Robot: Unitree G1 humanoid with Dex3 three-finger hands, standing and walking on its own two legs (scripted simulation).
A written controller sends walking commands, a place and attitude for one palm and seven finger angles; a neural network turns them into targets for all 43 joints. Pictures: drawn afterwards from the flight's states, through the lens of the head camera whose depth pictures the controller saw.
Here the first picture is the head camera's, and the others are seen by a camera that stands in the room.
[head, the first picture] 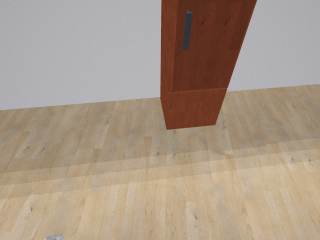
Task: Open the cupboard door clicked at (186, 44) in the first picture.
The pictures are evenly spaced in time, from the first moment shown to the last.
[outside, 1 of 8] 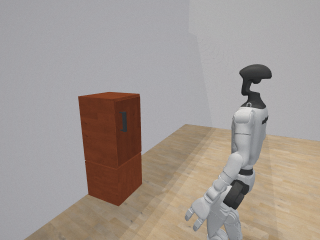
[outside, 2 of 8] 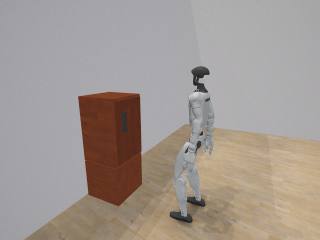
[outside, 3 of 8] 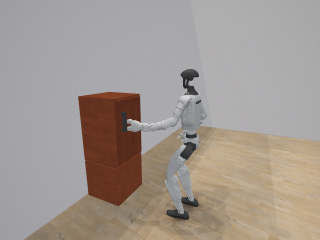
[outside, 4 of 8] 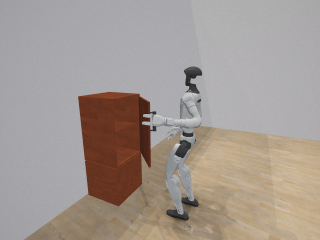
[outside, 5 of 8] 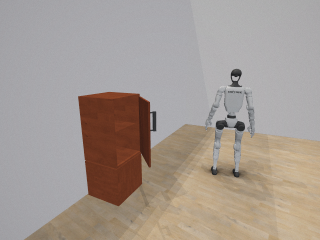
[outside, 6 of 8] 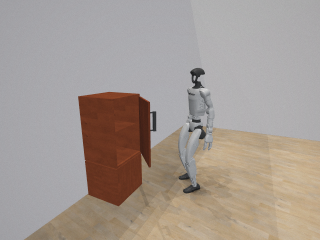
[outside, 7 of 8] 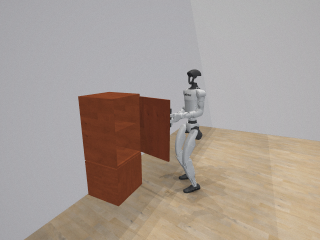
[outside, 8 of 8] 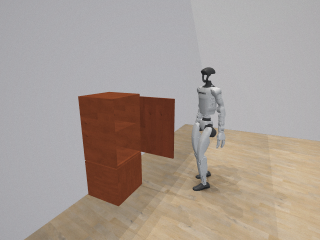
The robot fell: no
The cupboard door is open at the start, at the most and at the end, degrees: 0 92 89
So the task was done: yes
